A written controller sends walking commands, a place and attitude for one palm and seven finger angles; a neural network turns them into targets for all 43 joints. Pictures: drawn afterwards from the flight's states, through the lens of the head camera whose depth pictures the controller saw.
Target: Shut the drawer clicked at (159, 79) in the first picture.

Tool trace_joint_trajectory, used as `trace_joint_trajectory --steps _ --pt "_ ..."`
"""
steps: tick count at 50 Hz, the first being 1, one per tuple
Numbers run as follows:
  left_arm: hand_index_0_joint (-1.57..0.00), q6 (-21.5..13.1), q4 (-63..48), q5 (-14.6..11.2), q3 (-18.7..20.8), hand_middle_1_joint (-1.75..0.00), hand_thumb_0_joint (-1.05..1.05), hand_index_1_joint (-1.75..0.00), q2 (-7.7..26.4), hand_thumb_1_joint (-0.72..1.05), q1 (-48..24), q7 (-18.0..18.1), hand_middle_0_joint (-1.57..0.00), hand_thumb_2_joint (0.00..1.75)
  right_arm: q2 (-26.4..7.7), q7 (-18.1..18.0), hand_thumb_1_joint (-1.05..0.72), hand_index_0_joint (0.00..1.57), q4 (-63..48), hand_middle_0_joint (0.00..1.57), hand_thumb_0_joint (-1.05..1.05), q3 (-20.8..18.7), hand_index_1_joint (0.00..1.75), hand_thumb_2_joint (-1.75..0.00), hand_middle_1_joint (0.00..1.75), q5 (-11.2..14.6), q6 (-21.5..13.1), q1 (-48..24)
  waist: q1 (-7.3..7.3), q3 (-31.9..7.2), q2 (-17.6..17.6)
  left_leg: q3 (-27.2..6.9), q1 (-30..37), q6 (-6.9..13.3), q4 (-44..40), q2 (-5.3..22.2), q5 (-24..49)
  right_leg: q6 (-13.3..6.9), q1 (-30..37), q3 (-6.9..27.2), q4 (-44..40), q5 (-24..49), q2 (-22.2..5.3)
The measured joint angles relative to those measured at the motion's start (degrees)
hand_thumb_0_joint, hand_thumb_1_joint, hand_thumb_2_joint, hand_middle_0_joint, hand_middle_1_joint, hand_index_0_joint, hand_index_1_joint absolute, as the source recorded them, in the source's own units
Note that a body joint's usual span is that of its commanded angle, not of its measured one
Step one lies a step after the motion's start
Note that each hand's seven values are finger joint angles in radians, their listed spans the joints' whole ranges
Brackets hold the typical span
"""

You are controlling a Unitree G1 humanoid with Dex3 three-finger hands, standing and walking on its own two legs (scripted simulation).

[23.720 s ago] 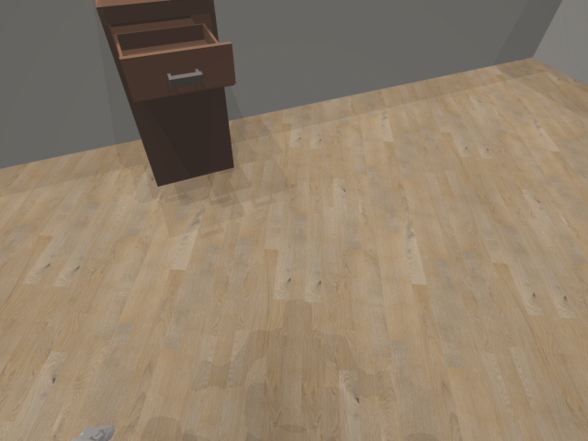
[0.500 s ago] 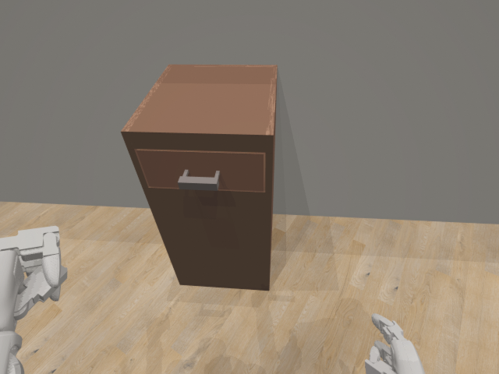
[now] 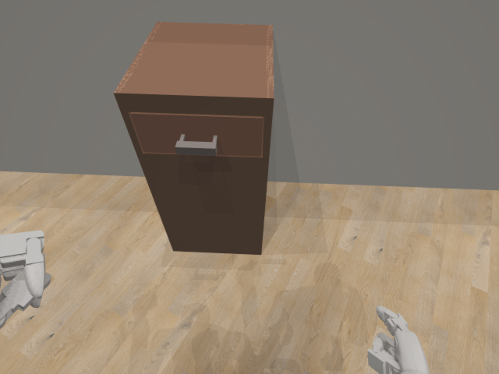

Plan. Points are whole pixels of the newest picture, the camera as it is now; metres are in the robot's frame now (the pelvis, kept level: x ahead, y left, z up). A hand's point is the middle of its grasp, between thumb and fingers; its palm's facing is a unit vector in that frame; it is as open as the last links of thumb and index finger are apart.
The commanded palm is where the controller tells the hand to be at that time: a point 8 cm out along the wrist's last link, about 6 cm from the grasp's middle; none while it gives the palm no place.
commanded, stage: step back with the hand held close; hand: left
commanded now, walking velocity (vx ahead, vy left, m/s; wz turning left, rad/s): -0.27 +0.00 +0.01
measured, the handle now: (197, 143) +0.69 +0.18 -0.08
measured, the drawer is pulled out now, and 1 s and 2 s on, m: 0.00 0.00 0.00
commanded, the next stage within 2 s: stop stepping back and stand still in 0.68 s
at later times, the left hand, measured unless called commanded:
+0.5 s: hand out of the picture +0.11 +0.26 +0.16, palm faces +0.41 -0.80 -0.43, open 3.3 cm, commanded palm +0.03 +0.29 +0.18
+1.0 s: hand out of the picture -0.01 +0.20 +0.18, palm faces +0.31 -0.80 -0.51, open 3.3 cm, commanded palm -0.05 +0.24 +0.18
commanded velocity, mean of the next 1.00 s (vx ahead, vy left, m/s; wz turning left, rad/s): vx -0.21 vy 0.03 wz -0.04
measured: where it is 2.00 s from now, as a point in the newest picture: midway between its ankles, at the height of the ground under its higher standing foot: outside the picture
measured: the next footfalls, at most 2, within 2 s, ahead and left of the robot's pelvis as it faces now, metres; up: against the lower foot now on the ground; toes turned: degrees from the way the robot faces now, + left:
left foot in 0.44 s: +0.03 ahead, +0.09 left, +0.00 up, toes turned +2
right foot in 0.84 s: -0.27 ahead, -0.13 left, +0.00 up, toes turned -3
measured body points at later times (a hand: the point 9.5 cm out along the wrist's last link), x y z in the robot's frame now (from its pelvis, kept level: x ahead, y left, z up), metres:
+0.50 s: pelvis -0.08 +0.01 -0.01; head -0.06 +0.03 +0.44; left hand +0.08 +0.30 +0.19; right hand +0.11 -0.23 -0.08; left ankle -0.01 +0.09 -0.74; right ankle -0.02 -0.12 -0.73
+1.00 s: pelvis -0.19 -0.03 -0.01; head -0.20 -0.02 +0.44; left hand -0.04 +0.24 +0.21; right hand -0.08 -0.28 -0.10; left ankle -0.14 +0.07 -0.72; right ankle -0.31 -0.13 -0.74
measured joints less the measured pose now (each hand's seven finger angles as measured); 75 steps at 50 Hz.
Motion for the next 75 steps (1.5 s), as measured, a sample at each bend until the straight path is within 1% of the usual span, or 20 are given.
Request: trace_joint_trajectory --steps 8,11,17,21,23,26,30,37,42,44,47,51,52,55,59,61,64,69,73,75 --pt "-1.41 -1.1 -0.7 2.1 0.1 -1.60 0.02 -1.60 0.1 0.89 -0.7 0.2 -1.40 0.90 0.6 -0.4 -0.90 0.20 -0.5 0.20 0.01 0.7 0.30 -0.90 0.30 -0.6 -2.2 1.6 -0.57 0.5 -0.8 -1.3 -3.4 0.8 1.8 -0.8 1.5 0.9 -3.1 2.1 5.3 -1.8 1.5" --pt "-1.41 -1.5 -1.7 2.5 1.3 -1.60 0.02 -1.60 0.8 0.89 -1.4 0.0 -1.40 0.90 0.7 -0.5 -0.90 0.20 -0.2 0.20 0.01 0.7 0.30 -0.90 0.30 -0.7 -2.9 2.4 -0.56 0.1 -1.3 -1.2 -5.8 0.8 3.0 -0.9 1.9 -0.2 -2.8 3.5 7.0 -4.5 2.3" --pt "-1.41 -3.0 -3.9 1.1 1.6 -1.60 0.02 -1.60 -0.2 0.89 0.0 0.2 -1.40 0.90 0.1 0.7 -0.90 0.20 2.2 0.20 0.01 -0.2 0.31 -0.90 0.30 -0.7 -3.3 0.7 0.53 1.1 -0.4 -2.2 -8.5 -1.3 7.8 -0.1 -4.1 -1.1 -3.8 2.9 6.3 -2.6 3.3" --pt "-1.41 -3.3 -3.8 1.4 -0.2 -1.60 0.02 -1.60 -0.7 0.89 -0.6 0.6 -1.41 0.90 0.1 0.8 -0.90 0.20 4.0 0.20 0.01 -1.1 0.30 -0.90 0.30 -0.9 -2.3 1.0 0.42 -1.2 -1.7 -2.2 -4.8 -2.2 10.0 -0.5 -5.6 -0.5 -4.4 3.3 5.4 -1.5 2.7" --pt "-1.41 -3.4 -3.1 1.5 -0.1 -1.60 0.02 -1.60 -0.3 0.89 -2.1 0.6 -1.41 0.90 0.3 0.3 -0.90 0.20 4.2 0.20 0.01 -1.2 0.30 -0.90 0.30 -0.9 -2.1 0.6 -0.16 -1.5 -2.7 -2.2 -3.4 -0.7 6.3 -1.0 -3.2 0.1 -5.6 3.3 5.8 -1.1 1.9" --pt "-1.41 -3.3 -1.2 1.8 1.6 -1.60 0.02 -1.60 1.2 0.89 -4.1 0.4 -1.41 0.90 1.3 0.1 -0.90 0.20 3.5 0.20 0.01 -0.9 0.30 -0.90 0.30 -1.4 -2.8 -0.9 -0.10 -0.1 -4.3 -0.8 -3.7 0.7 4.1 -1.3 -1.2 0.5 -8.3 5.2 13.1 -5.0 2.3" --pt "-1.41 -2.4 -1.9 1.6 2.7 -1.60 0.02 -1.60 1.9 0.89 -3.6 0.2 -1.40 0.90 2.6 1.0 -0.90 0.20 2.4 0.20 0.01 -0.2 0.30 -0.90 0.30 -2.3 -5.0 -1.1 -0.25 -0.6 -3.0 -1.1 -5.6 0.7 0.9 1.0 2.2 0.6 -9.5 5.1 27.5 -12.3 4.6" --pt "-1.41 -2.9 -7.9 0.6 1.6 -1.60 0.02 -1.60 1.9 0.89 -1.1 -0.1 -1.40 0.90 4.3 2.7 -0.90 0.20 3.3 0.20 0.01 1.2 0.31 -0.90 0.30 -2.7 -7.4 -1.6 0.46 -1.9 -3.7 0.4 -9.0 -0.8 -6.4 4.1 9.6 0.2 0.1 2.8 17.0 -19.0 2.4" --pt "-1.41 -3.8 -8.6 -0.4 3.8 -1.60 0.02 -1.60 5.0 0.89 -0.3 -1.1 -1.40 0.90 4.2 3.1 -0.90 0.20 2.9 0.20 0.01 1.5 0.31 -0.90 0.30 -2.7 -6.5 -2.6 -0.01 -0.8 -4.2 1.7 -12.3 -2.3 -7.0 4.2 13.6 -1.3 8.5 0.6 -3.2 -11.2 1.4" --pt "-1.41 -3.7 -7.9 -0.8 3.0 -1.60 0.02 -1.60 4.8 0.89 0.9 -1.7 -1.40 0.90 3.0 2.8 -0.90 0.20 4.2 0.20 0.01 1.2 0.31 -0.90 0.30 -2.0 -4.9 -2.3 -0.49 0.0 -1.8 -0.4 -14.1 -3.0 0.7 4.5 4.1 -1.5 8.7 0.0 -2.2 -11.1 2.6" --pt "-1.41 -2.6 -7.8 -0.9 3.5 -1.60 0.02 -1.60 5.0 0.88 4.9 -1.3 -1.40 0.90 2.1 2.2 -0.90 0.20 6.1 0.20 0.01 0.9 0.31 -0.90 0.30 -0.6 -3.1 2.1 0.31 -3.1 -3.5 -0.1 -13.2 -3.0 14.8 1.4 -4.7 -1.5 8.9 1.6 -0.8 -11.1 0.8" --pt "-1.41 -1.7 -4.6 -0.4 4.0 -1.60 0.01 -1.60 2.3 0.88 5.8 0.2 -1.41 0.90 -0.4 0.6 -0.90 0.20 6.3 0.20 0.01 0.1 0.30 -0.90 0.30 0.5 -3.3 7.0 -0.37 -6.8 -3.3 2.1 -2.1 -1.5 5.6 0.4 -1.8 -1.0 9.0 2.0 2.4 -13.0 -0.3" --pt "-1.41 -1.5 -2.7 -0.2 3.3 -1.60 0.01 -1.60 1.5 0.88 4.1 0.5 -1.41 0.90 -1.1 0.2 -0.90 0.20 6.6 0.20 0.01 -0.4 0.30 -0.90 0.30 0.6 -3.8 7.2 -0.93 -7.0 -3.0 1.8 -0.6 -1.1 3.3 -0.2 -5.1 -0.7 8.3 1.5 4.5 -14.1 -0.7" --pt "-1.41 -0.1 4.2 0.5 1.1 -1.60 0.01 -1.60 -1.1 0.89 -2.1 1.1 -1.41 0.90 -2.0 -0.4 -0.90 0.20 7.4 0.20 0.01 -0.9 0.30 -0.90 0.30 0.7 -4.3 6.0 -0.83 -5.4 -3.4 2.4 -0.3 -0.4 3.4 -1.5 -3.3 0.4 7.0 1.8 8.6 -13.3 -2.2" --pt "-1.41 1.3 5.7 1.2 -1.2 -1.60 0.02 -1.60 -2.6 0.89 -3.7 0.5 -1.40 0.90 -1.5 -0.1 -0.90 0.20 6.5 0.20 0.01 -0.4 0.30 -0.90 0.30 0.3 -4.7 4.6 -2.12 -4.4 -2.1 0.9 -1.0 -1.0 3.1 -0.3 -1.3 -1.2 7.9 0.5 5.9 -12.8 -0.7" --pt "-1.41 0.7 2.7 1.5 -2.0 -1.60 0.02 -1.60 -2.4 0.89 -2.0 0.1 -1.40 0.90 -0.8 0.5 -0.90 0.20 5.8 0.20 0.01 -0.4 0.30 -0.90 0.30 0.1 -4.8 4.8 -2.23 -4.3 -2.1 -0.2 -2.7 -1.4 6.9 0.2 -4.7 -1.8 8.2 -0.2 4.3 -11.3 0.2" --pt "-1.41 -1.3 -1.7 1.9 -2.1 -1.60 0.02 -1.60 -1.6 0.89 0.6 -0.1 -1.40 0.90 0.0 1.1 -0.90 0.20 6.0 0.20 0.01 -0.4 0.30 -0.90 0.30 -0.1 -4.7 5.6 -0.77 -5.0 -3.5 -0.1 -4.9 -1.8 16.5 0.6 -8.0 -2.1 8.3 0.4 2.6 -10.0 0.5" --pt "-1.41 -3.1 -1.7 2.0 -0.1 -1.60 0.02 -1.60 -0.8 0.88 -0.9 1.2 -1.41 0.90 -0.6 0.0 -0.90 0.20 5.1 0.20 0.01 -0.4 0.30 -0.90 0.30 -0.4 -5.4 6.5 -0.60 -4.7 -3.4 0.8 0.3 -1.1 6.1 2.0 -6.4 -0.9 6.1 -0.5 7.0 -12.4 -0.6" --pt "-1.41 -1.2 2.6 1.9 1.7 -1.60 0.02 -1.60 -1.2 0.89 -4.3 1.9 -1.41 0.90 1.1 -0.4 -0.90 0.20 5.4 0.20 0.01 0.1 0.30 -0.90 0.30 -0.8 -6.2 3.6 -0.44 -1.6 -3.6 2.3 0.5 -1.1 6.1 0.7 -5.5 -0.3 -0.5 1.4 19.1 -17.0 -1.1" --pt "-1.41 0.0 2.3 1.7 1.9 -1.60 0.02 -1.60 -0.5 0.89 -4.4 1.7 -1.41 0.90 2.6 0.2 -0.90 0.20 5.2 0.20 0.01 0.9 0.30 -0.90 0.30 -0.9 -7.0 3.1 -0.95 -0.4 -3.6 1.9 1.2 -1.2 4.4 0.6 -4.4 0.0 -2.4 1.0 19.6 -16.8 -0.8"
